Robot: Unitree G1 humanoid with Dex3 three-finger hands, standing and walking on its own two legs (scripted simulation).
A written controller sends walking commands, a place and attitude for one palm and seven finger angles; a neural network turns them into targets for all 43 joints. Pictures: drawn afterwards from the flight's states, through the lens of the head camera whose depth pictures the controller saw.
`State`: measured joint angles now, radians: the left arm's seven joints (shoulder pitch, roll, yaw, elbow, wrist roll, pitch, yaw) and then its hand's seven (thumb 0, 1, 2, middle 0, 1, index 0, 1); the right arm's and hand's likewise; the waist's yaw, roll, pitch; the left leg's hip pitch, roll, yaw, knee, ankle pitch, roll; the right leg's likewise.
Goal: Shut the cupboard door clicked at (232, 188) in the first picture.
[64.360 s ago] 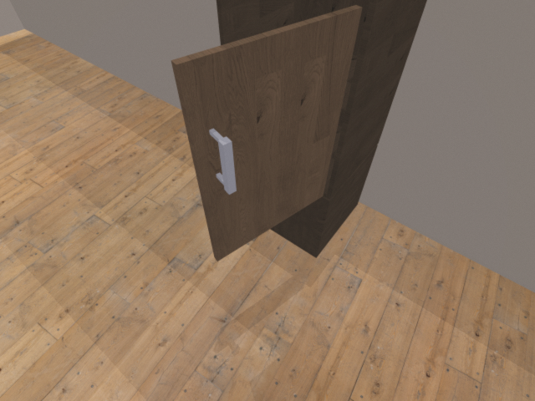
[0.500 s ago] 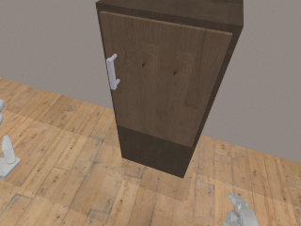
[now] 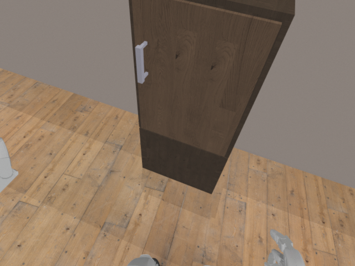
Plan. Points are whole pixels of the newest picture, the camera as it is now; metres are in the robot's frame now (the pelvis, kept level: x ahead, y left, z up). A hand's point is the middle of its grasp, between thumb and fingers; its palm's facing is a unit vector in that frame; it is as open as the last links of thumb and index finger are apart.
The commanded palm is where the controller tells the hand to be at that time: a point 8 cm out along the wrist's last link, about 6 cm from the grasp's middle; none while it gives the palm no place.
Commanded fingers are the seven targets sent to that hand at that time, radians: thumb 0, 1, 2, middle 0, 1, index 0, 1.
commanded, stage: step back with the hand held close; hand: left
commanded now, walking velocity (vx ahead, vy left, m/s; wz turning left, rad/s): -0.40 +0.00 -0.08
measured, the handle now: (142, 62) +0.73 +0.14 +0.06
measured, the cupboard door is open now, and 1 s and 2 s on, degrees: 0 0 0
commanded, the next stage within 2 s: stop stepping back and stand still in 0.18 s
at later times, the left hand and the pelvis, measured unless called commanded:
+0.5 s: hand out of the picture +0.15 +0.28 +0.19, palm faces +0.38 -0.84 -0.40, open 7.4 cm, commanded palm +0.11 +0.31 +0.20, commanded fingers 0.00 0.90 0.90 -0.20 -0.30 -0.20 -0.30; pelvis -0.06 +0.02 -0.01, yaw -6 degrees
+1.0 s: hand out of the picture +0.15 +0.33 +0.17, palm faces +0.39 -0.84 -0.38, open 7.4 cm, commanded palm +0.08 +0.36 +0.20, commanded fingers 0.00 0.90 0.90 -0.20 -0.30 -0.20 -0.30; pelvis -0.09 +0.08 +0.01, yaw -7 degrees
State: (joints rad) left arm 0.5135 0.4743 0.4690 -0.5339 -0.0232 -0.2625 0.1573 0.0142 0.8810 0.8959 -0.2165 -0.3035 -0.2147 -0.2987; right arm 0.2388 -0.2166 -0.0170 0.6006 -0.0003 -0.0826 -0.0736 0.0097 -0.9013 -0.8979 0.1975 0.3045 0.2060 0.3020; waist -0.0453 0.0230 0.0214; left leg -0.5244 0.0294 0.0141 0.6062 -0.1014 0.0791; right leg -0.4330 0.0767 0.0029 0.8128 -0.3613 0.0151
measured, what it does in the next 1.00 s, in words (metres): walks backwards: right foot, then right foot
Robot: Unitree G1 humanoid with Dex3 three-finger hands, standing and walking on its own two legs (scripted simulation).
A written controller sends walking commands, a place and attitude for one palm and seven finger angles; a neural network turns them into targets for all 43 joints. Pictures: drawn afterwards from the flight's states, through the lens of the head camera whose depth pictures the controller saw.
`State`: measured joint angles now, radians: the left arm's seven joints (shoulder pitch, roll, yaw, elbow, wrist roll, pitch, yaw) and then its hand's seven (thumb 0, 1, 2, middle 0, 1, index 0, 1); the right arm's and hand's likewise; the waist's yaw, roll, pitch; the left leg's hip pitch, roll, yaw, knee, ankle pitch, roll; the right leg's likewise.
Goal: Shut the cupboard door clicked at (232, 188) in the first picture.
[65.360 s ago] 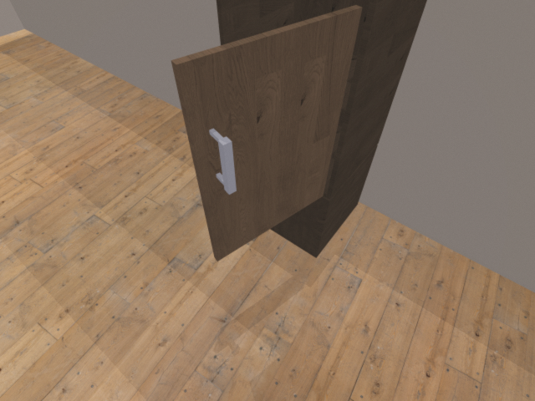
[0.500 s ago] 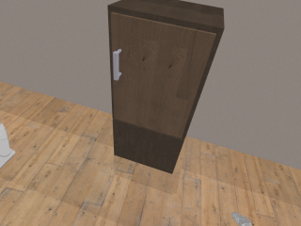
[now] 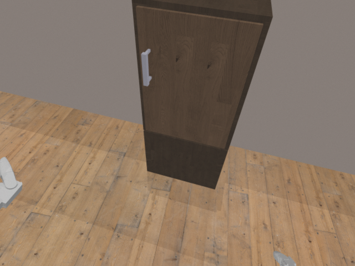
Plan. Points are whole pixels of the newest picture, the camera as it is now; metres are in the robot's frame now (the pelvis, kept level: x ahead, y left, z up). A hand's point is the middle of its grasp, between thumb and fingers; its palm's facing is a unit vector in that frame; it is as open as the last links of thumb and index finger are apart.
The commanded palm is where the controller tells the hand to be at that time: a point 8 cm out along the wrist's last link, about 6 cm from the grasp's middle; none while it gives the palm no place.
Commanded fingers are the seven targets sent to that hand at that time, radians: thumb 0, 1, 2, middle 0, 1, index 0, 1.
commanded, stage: stop stepping back and stand still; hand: left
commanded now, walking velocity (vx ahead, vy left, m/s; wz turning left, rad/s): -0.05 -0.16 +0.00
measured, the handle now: (147, 67) +0.81 +0.16 +0.05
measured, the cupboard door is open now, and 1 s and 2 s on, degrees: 0 0 0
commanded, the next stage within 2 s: let the arm hang, fingers relaxed in 0.36 s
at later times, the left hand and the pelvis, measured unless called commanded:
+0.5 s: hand (30, 201) +0.19 +0.26 +0.14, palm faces +0.35 -0.80 -0.49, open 7.4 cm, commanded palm none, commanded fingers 0.00 0.90 0.90 -0.20 -0.30 -0.20 -0.30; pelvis -0.01 +0.00 +0.00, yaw +0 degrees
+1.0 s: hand out of the picture -0.11 +0.20 -0.16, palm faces +0.04 -0.98 -0.20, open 7.2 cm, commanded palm none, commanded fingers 0.00 0.90 0.90 -0.20 -0.30 -0.20 -0.30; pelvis -0.04 +0.02 +0.01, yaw +1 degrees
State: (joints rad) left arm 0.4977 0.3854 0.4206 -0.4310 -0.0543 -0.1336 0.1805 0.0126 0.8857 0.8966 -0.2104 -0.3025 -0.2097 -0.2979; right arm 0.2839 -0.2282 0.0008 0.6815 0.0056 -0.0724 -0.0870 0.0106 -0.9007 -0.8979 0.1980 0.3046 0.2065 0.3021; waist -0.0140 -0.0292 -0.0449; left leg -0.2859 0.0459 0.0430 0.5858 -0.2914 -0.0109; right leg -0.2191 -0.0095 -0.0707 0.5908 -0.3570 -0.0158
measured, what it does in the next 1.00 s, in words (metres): stands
